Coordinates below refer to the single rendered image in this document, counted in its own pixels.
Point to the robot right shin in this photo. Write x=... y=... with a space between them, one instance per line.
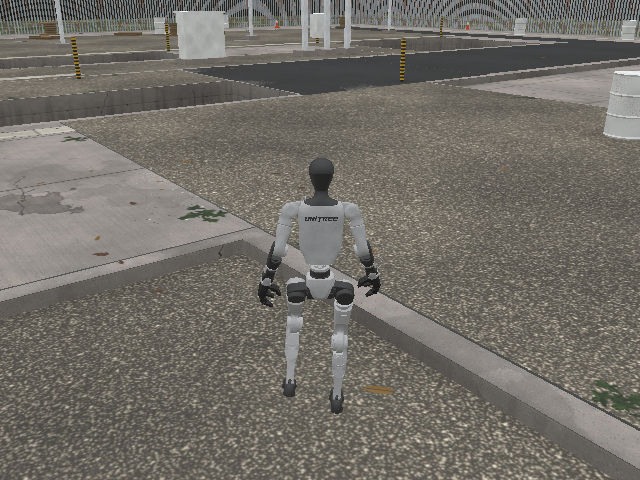
x=339 y=361

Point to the robot right forearm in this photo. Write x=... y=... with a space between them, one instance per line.
x=369 y=264

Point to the robot left forearm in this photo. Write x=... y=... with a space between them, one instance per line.
x=271 y=267

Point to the robot right foot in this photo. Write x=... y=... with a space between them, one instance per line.
x=336 y=405

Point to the right robot upper arm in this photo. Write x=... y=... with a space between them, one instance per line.
x=352 y=211

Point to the robot left hand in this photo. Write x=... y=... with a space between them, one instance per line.
x=263 y=292

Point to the left robot upper arm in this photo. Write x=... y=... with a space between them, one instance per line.
x=288 y=211

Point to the robot right hand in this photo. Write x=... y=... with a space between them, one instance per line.
x=365 y=281

